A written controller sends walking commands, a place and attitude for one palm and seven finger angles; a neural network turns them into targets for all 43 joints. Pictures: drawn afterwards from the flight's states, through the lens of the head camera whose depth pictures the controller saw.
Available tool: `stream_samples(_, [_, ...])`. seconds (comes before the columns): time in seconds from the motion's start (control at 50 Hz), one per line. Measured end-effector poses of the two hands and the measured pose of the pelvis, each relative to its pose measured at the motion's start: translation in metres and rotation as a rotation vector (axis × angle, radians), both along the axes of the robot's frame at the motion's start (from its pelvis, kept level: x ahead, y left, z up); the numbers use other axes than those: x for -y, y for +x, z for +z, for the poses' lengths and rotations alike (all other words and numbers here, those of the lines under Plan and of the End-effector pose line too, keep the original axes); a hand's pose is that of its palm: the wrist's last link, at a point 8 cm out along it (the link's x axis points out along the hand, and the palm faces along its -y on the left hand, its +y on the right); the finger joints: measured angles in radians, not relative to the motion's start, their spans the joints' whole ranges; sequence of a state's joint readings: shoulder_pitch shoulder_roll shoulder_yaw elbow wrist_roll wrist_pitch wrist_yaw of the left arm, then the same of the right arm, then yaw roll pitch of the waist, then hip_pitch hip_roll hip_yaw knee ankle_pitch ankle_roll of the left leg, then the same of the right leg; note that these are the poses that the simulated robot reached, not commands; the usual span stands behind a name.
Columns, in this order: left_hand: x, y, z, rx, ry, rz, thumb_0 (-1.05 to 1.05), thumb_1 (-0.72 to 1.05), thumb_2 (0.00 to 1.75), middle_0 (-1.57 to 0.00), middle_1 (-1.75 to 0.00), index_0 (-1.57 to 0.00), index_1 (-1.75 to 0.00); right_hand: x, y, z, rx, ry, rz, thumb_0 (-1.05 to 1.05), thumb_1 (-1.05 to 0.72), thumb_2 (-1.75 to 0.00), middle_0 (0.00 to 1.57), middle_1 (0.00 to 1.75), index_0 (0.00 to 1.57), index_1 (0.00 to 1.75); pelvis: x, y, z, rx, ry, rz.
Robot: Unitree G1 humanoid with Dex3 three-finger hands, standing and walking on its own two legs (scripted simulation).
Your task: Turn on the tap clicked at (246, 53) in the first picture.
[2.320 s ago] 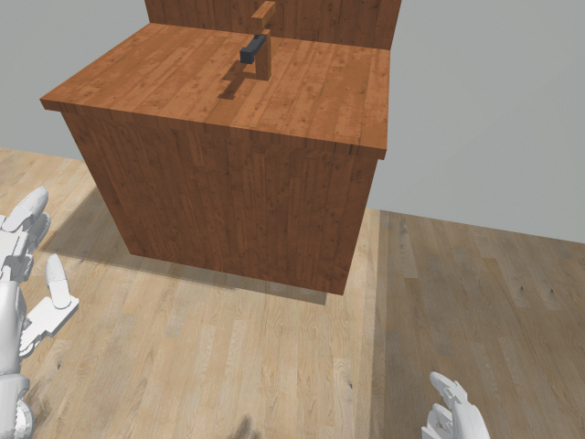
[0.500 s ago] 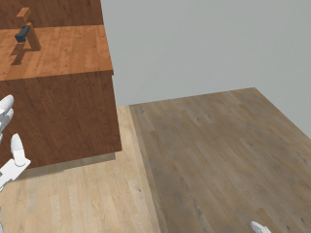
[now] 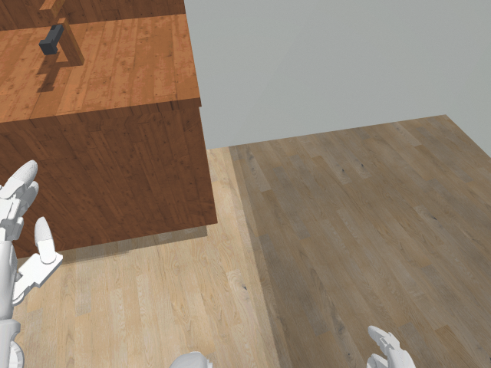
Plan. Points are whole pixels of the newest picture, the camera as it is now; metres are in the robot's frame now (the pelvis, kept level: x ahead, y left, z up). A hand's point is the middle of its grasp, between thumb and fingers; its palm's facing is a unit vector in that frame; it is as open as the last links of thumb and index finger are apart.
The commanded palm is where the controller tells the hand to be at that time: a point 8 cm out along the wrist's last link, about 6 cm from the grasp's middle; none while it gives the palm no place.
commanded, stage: take the last steps up to it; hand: left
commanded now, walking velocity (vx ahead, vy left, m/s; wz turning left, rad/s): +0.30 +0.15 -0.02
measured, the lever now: (48, 47) +0.79 +0.56 +0.13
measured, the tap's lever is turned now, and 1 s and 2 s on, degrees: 0 0 0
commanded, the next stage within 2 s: come to a stop and stand still in 1.30 s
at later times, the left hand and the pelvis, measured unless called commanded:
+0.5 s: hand (66, 164) +0.34 +0.27 +0.18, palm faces +0.38 -0.76 -0.53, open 7.5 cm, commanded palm +0.29 +0.33 +0.17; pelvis +0.13 +0.05 -0.02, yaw -1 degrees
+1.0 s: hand (56, 101) +0.48 +0.36 +0.18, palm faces +0.41 -0.82 -0.41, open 7.4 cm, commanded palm +0.42 +0.39 +0.17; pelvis +0.25 +0.12 -0.02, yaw -2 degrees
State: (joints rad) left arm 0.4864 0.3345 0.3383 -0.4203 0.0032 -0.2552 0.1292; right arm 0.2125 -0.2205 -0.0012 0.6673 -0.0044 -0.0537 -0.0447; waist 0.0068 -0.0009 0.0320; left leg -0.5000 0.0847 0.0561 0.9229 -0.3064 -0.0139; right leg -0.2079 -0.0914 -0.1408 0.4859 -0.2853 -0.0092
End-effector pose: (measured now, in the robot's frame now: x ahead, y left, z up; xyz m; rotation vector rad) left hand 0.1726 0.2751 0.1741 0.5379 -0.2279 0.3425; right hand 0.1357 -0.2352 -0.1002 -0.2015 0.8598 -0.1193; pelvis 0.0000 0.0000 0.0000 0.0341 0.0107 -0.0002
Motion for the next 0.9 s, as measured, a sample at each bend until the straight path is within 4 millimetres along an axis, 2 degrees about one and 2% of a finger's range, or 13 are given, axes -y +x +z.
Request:
stream_samples(0.08, [-0.013, 0.022, 0.007, 0.037, 0.014, -0.031, 0.01, 0.88, 0.90, -0.22, -0.30, -0.21, -0.30, 0.004, 0.019, 0.010, 0.004, -0.079, -0.018, 0.01, -0.90, -0.89, 0.20, 0.30, 0.21, 0.30, -0.018, 0.020, -0.001, -0.003, 0.003, -0.007])
stream_samples(0.14, [-0.029, 0.042, 0.011, 0.109, 0.032, -0.063, 0.01, 0.88, 0.90, -0.22, -0.30, -0.21, -0.30, -0.002, 0.039, 0.012, 0.048, -0.127, -0.046, 0.01, -0.90, -0.89, 0.20, 0.30, 0.20, 0.30, -0.038, 0.040, -0.012, 0.001, -0.016, -0.019])
stream_samples(0.18, [-0.040, 0.057, 0.012, 0.154, 0.046, -0.077, 0.01, 0.88, 0.90, -0.22, -0.30, -0.21, -0.30, -0.012, 0.053, 0.012, 0.081, -0.121, -0.084, 0.01, -0.90, -0.90, 0.19, 0.30, 0.20, 0.30, -0.047, 0.048, -0.017, 0.014, 0.000, -0.032])
stream_samples(0.26, [-0.054, 0.088, 0.013, 0.149, 0.043, -0.082, 0.01, 0.88, 0.90, -0.21, -0.30, -0.21, -0.30, -0.044, 0.076, 0.016, 0.130, -0.041, -0.103, 0.01, -0.90, -0.90, 0.19, 0.30, 0.20, 0.30, -0.054, 0.065, -0.012, 0.014, -0.022, -0.038])
stream_samples(0.34, [-0.050, 0.104, 0.018, 0.125, 0.032, -0.093, 0.01, 0.88, 0.90, -0.21, -0.30, -0.21, -0.30, -0.071, 0.092, 0.013, 0.137, 0.043, -0.084, 0.01, -0.90, -0.89, 0.20, 0.30, 0.20, 0.30, -0.057, 0.085, -0.007, 0.000, -0.029, -0.046])
stream_samples(0.42, [-0.040, 0.116, 0.024, 0.095, 0.067, -0.094, 0.01, 0.88, 0.90, -0.21, -0.30, -0.21, -0.30, -0.085, 0.108, -0.003, 0.108, 0.096, -0.053, 0.01, -0.90, -0.89, 0.20, 0.30, 0.21, 0.30, -0.055, 0.108, -0.009, -0.001, -0.018, -0.038])
stream_samples(0.5, [-0.036, 0.129, 0.024, 0.081, 0.134, -0.052, 0.01, 0.88, 0.90, -0.22, -0.30, -0.21, -0.30, -0.082, 0.128, -0.030, 0.057, 0.118, -0.020, 0.01, -0.90, -0.89, 0.20, 0.30, 0.21, 0.30, -0.050, 0.130, -0.021, 0.011, -0.021, -0.009])
stream_samples(0.56, [-0.045, 0.140, 0.018, 0.060, 0.094, 0.000, 0.01, 0.88, 0.90, -0.22, -0.30, -0.21, -0.30, -0.073, 0.143, -0.035, 0.002, 0.103, 0.001, 0.01, -0.90, -0.89, 0.20, 0.30, 0.21, 0.30, -0.050, 0.142, -0.017, 0.021, -0.007, -0.001])
stream_samples(0.68, [-0.057, 0.165, 0.004, -0.028, 0.029, 0.044, 0.01, 0.88, 0.90, -0.21, -0.30, -0.21, -0.30, -0.050, 0.175, -0.012, 0.001, 0.032, -0.005, 0.02, -0.90, -0.89, 0.20, 0.30, 0.21, 0.30, -0.055, 0.168, -0.002, 0.008, 0.016, 0.010])
stream_samples(0.76, [-0.057, 0.187, 0.009, -0.005, 0.028, -0.014, 0.01, 0.88, 0.90, -0.22, -0.30, -0.21, -0.30, -0.044, 0.199, 0.004, 0.022, -0.032, -0.001, 0.01, -0.90, -0.89, 0.20, 0.30, 0.20, 0.30, -0.064, 0.185, 0.002, 0.005, 0.020, 0.012])
stream_samples(0.82, [-0.064, 0.203, 0.018, 0.040, 0.051, -0.055, 0.01, 0.88, 0.90, -0.22, -0.30, -0.21, -0.30, -0.048, 0.216, 0.014, 0.048, -0.069, -0.015, 0.01, -0.90, -0.90, 0.19, 0.30, 0.20, 0.30, -0.076, 0.200, 0.001, 0.004, 0.016, -0.001])
stream_samples(0.9, [-0.089, 0.229, 0.026, 0.135, 0.076, -0.083, 0.01, 0.88, 0.90, -0.22, -0.30, -0.21, -0.30, -0.066, 0.242, 0.021, 0.103, -0.100, -0.052, 0.01, -0.90, -0.90, 0.19, 0.30, 0.20, 0.30, -0.100, 0.229, -0.009, 0.007, -0.007, -0.030])
